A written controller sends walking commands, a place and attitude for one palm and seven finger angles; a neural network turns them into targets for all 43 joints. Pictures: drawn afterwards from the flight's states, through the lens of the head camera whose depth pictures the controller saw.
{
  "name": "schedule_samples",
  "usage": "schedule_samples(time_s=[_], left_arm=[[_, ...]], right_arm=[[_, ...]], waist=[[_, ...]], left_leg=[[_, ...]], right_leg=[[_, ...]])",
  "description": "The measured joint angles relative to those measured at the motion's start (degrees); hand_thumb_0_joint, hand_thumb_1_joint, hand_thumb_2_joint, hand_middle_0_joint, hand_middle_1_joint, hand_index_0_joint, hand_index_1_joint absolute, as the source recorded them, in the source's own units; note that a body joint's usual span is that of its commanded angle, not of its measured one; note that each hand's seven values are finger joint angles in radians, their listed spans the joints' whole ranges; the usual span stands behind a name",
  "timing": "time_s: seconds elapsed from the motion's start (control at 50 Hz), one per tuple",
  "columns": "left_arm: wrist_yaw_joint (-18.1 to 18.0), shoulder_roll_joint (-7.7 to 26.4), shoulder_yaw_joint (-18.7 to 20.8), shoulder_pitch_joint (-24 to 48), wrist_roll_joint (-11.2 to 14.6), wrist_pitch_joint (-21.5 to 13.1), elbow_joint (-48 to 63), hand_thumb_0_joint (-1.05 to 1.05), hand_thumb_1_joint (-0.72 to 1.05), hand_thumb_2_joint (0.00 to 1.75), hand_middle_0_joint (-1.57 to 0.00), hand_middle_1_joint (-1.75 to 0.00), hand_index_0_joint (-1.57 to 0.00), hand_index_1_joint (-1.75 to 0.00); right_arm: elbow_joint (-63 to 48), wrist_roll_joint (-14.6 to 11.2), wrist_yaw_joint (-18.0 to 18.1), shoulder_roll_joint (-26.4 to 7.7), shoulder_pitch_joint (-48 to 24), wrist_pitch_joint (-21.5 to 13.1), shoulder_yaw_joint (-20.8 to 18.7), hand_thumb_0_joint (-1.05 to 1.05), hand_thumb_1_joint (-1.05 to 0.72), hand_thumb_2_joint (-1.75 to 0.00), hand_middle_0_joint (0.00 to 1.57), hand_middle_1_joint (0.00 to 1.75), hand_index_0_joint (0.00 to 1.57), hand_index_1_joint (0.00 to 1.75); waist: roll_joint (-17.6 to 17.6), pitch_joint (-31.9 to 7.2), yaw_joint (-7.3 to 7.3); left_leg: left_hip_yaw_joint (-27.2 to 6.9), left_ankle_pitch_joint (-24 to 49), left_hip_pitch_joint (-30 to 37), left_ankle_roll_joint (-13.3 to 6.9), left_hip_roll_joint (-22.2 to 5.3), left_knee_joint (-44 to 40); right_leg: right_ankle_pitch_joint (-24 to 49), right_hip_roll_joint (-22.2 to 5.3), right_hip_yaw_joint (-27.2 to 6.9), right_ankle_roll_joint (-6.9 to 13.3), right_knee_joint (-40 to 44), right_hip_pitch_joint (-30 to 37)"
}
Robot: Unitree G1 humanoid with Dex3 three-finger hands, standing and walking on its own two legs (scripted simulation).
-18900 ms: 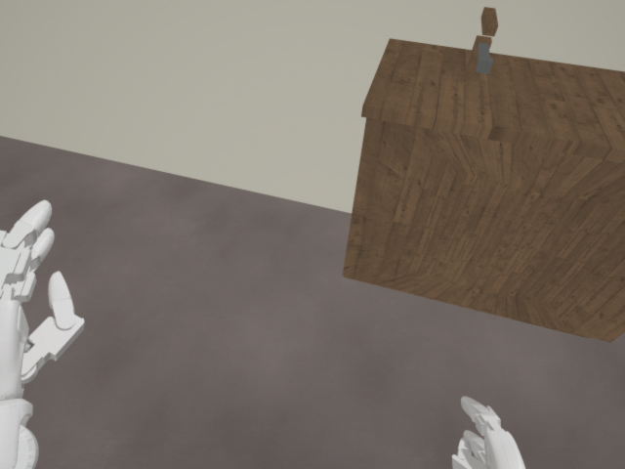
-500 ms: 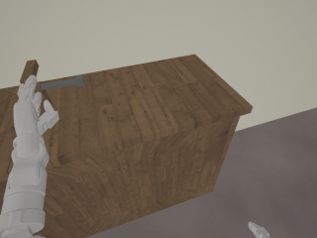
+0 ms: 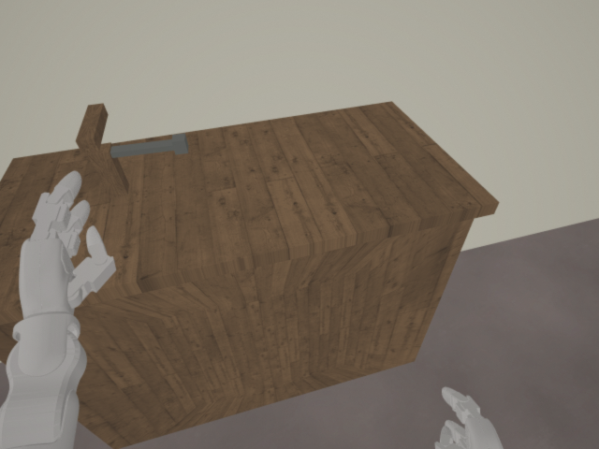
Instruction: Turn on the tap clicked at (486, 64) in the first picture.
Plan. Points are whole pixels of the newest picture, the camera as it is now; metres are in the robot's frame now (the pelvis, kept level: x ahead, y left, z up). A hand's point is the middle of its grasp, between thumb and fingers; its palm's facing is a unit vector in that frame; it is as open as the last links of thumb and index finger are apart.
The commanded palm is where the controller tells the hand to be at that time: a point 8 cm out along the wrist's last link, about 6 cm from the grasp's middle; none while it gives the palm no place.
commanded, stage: draw the hand back beside the body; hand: left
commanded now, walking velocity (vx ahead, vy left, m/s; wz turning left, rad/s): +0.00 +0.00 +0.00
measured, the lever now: (180, 143) +0.60 +0.30 +0.12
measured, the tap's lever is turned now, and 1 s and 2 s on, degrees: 86 86 86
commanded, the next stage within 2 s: step back with the hand held close in 0.54 s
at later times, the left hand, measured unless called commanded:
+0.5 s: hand (90, 321) +0.19 +0.24 +0.16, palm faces +0.48 -0.82 -0.30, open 7.4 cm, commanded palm +0.15 +0.27 +0.17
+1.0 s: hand (88, 333) +0.19 +0.25 +0.14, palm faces +0.36 -0.83 -0.43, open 7.4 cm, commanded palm +0.14 +0.29 +0.17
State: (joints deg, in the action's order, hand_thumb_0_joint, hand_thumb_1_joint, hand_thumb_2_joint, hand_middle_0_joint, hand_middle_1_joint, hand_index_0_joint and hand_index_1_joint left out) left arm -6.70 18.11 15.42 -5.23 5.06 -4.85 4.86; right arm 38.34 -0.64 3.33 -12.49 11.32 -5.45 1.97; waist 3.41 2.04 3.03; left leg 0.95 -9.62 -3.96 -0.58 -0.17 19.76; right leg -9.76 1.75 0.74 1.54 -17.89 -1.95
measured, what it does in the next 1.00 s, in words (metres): stands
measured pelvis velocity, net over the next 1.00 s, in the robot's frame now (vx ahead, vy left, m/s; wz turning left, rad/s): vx -0.02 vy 0.01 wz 0.01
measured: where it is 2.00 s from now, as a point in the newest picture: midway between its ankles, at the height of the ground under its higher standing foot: outside the picture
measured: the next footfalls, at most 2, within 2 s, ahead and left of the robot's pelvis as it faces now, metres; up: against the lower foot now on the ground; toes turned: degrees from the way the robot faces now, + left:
right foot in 1.86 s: -0.28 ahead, -0.09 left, +0.00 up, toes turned +5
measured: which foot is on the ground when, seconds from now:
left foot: down 0.00-1.00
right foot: down 0.00-1.00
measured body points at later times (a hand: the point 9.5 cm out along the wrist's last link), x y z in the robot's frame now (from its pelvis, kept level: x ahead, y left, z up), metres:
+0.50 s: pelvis +0.00 -0.01 +0.00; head -0.04 -0.04 +0.45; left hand +0.16 +0.28 +0.17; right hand +0.20 -0.22 -0.08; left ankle +0.02 +0.11 -0.75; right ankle +0.01 -0.10 -0.75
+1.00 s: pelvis -0.02 +0.01 -0.01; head -0.02 -0.01 +0.44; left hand +0.16 +0.29 +0.16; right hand +0.16 -0.24 -0.09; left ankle +0.02 +0.11 -0.75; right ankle +0.01 -0.10 -0.75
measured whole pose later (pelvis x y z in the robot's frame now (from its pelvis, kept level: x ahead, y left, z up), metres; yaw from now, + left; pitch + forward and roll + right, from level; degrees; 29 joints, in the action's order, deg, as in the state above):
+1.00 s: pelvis -0.02 +0.01 -0.01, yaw +0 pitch -1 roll -1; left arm -7.4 20.2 16.9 -27.9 3.0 -6.5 24.1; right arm 32.5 -0.6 4.6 -14.5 10.6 -1.6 -1.2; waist 3.8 1.5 0.6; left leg 0.7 -10.2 -15.5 -1.3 0.3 26.8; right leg -10.5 1.2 1.3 0.5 -24.8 -13.2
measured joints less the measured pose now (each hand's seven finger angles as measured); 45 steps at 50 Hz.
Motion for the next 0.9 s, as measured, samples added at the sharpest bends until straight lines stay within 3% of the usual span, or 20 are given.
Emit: schedule_samples(time_s=[0.32,0.44,0.54,0.68,0.8,0.9], left_arm=[[0.1,-0.9,-0.7,-19.6,-0.7,-1.1,14.6,0.02,0.89,0.90,-0.21,-0.30,-0.21,-0.29],[-0.7,-1.0,-0.5,-17.7,-1.1,-1.5,14.0,0.02,0.89,0.90,-0.21,-0.30,-0.21,-0.30],[-1.0,-1.4,-0.3,-15.9,-0.9,-1.3,12.7,0.01,0.89,0.90,-0.21,-0.30,-0.21,-0.30],[-0.4,-1.2,-1.0,-16.8,-0.8,-1.2,13.3,0.01,0.89,0.90,-0.21,-0.31,-0.21,-0.30],[-0.2,0.1,1.6,-18.0,-1.8,-2.8,15.2,0.01,0.89,0.90,-0.21,-0.31,-0.21,-0.30],[-0.4,0.6,1.3,-20.8,-2.0,-2.4,17.4,0.01,0.89,0.90,-0.21,-0.31,-0.21,-0.30]], right_arm=[[-0.3,0.9,0.0,-0.6,-0.7,-2.3,-2.0,0.02,-0.91,-0.90,0.20,0.30,0.20,0.30],[-0.3,0.9,0.5,-0.6,-1.6,-3.2,-2.0,0.01,-0.91,-0.90,0.20,0.30,0.20,0.30],[-0.2,1.0,0.6,0.1,-2.1,-3.4,-1.4,0.01,-0.91,-0.90,0.20,0.30,0.20,0.30],[-0.1,1.1,0.3,0.8,-1.1,-3.6,-0.9,0.01,-0.91,-0.90,0.20,0.30,0.20,0.30],[-2.9,0.7,0.1,-0.6,-0.9,-0.5,-1.2,0.01,-0.91,-0.90,0.20,0.30,0.20,0.30],[-4.7,0.4,0.6,-1.9,-0.7,1.9,-2.5,0.01,-0.91,-0.90,0.20,0.30,0.20,0.30]], waist=[[0.4,-0.4,0.01],[1.0,0.3,0.94],[1.0,0.6,0.88],[0.6,0.5,0.32],[1.0,-0.9,-1.35],[1.0,-0.8,-2.13]], left_leg=[[-0.6,-0.8,0.3,0.6,-0.6,1.3],[-1.7,-0.8,-0.2,0.7,-0.6,2.2],[-1.7,-0.5,0.0,0.8,-0.5,1.9],[-1.4,-0.6,0.4,0.9,-0.7,1.5],[-1.8,-1.6,-6.6,0.8,-1.2,5.5],[-0.9,-1.1,-9.5,0.0,-0.3,6.0]], right_leg=[[-0.7,0.6,0.6,0.6,-0.6,0.7],[-0.8,0.6,1.7,0.7,-1.1,0.8],[-0.9,0.6,1.7,0.8,-1.4,0.6],[-0.9,0.7,1.4,0.9,-1.3,0.8],[-0.5,1.2,1.8,0.7,-2.5,-4.7],[-0.8,0.2,1.1,-0.3,-4.9,-8.7]])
